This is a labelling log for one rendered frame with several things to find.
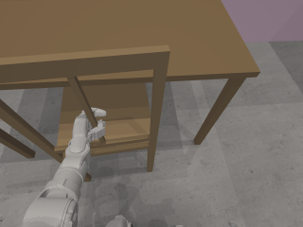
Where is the left robot upper arm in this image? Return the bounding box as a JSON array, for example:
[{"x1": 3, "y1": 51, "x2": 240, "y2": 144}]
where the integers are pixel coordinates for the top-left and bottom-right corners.
[{"x1": 23, "y1": 197, "x2": 79, "y2": 227}]

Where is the left robot forearm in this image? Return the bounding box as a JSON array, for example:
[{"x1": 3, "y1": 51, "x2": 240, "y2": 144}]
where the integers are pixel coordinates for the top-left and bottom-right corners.
[{"x1": 21, "y1": 136, "x2": 92, "y2": 227}]

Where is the robot left hand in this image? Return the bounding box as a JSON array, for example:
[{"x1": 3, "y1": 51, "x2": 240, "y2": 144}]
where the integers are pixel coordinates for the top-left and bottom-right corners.
[{"x1": 72, "y1": 107, "x2": 107, "y2": 143}]

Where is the left robot shin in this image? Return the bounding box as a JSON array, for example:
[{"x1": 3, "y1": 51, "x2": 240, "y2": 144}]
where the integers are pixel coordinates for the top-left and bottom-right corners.
[{"x1": 115, "y1": 215, "x2": 125, "y2": 219}]

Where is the table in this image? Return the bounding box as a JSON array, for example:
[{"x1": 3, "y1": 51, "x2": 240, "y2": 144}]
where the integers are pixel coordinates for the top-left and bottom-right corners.
[{"x1": 0, "y1": 0, "x2": 260, "y2": 159}]

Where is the chair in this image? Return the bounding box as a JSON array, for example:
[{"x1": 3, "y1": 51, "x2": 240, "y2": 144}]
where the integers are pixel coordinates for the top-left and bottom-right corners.
[{"x1": 0, "y1": 44, "x2": 170, "y2": 182}]

